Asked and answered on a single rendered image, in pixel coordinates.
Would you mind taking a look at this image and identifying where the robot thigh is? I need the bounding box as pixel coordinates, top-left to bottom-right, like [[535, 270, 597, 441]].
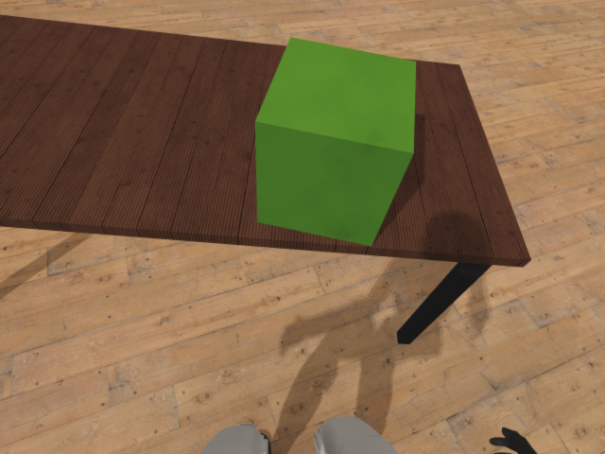
[[200, 425, 268, 454], [314, 416, 398, 454]]

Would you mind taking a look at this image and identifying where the right robot thigh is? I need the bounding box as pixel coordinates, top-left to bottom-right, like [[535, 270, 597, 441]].
[[314, 416, 398, 454]]

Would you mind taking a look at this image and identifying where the carton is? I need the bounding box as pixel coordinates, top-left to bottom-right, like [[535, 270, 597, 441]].
[[255, 37, 416, 246]]

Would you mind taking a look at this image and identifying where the robot right hand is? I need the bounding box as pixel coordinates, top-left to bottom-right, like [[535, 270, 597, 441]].
[[490, 428, 537, 454]]

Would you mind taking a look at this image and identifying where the table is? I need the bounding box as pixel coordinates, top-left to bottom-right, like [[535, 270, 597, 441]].
[[0, 15, 531, 344]]

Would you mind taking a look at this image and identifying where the left robot thigh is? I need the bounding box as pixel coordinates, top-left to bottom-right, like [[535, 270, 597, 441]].
[[200, 425, 268, 454]]

